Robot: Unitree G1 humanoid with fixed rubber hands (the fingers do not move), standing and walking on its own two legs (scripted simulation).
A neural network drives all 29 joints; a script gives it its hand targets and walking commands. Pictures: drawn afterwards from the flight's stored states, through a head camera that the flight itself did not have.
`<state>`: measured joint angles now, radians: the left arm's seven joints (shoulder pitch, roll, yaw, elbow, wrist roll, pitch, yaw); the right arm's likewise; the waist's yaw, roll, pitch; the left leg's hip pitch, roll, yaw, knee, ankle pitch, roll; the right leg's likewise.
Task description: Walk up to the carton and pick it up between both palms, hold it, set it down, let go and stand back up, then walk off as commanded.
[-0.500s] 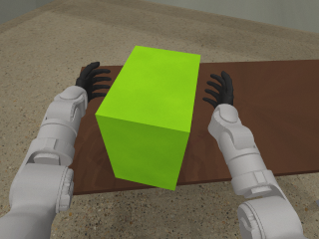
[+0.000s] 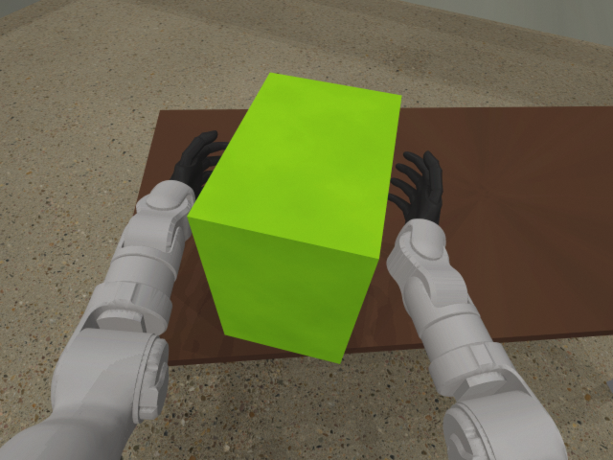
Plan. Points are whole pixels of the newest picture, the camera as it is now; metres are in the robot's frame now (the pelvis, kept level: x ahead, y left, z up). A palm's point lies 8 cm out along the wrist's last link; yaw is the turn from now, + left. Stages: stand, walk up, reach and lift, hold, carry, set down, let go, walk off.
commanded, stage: reach and lift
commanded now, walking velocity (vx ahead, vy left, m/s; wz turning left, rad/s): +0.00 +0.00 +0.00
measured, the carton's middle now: (306, 224) +0.43 -0.05 +0.05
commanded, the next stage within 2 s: none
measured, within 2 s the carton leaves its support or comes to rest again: leaves its support in 1.76 s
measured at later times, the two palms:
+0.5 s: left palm (194, 191) +0.45 +0.09 +0.11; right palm (415, 222) +0.36 -0.18 +0.11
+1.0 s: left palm (197, 190) +0.45 +0.09 +0.12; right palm (415, 226) +0.36 -0.18 +0.11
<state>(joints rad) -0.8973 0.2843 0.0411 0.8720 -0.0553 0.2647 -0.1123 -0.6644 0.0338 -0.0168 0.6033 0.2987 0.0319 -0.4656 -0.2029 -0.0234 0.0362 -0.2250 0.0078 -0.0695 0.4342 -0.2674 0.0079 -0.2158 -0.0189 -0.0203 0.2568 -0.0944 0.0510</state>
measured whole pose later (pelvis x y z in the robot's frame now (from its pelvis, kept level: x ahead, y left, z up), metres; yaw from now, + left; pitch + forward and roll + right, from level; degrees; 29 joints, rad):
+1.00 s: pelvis +0.00 +0.00 +0.00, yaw +0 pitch +0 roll -2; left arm -0.89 0.09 0.38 0.88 0.37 0.19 -0.25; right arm -0.63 0.20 -0.33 0.73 -0.12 -0.17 -0.33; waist -0.18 -0.05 0.04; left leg -0.13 0.01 -0.06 0.38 -0.26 0.01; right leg -0.11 -0.02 -0.02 0.18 -0.08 0.05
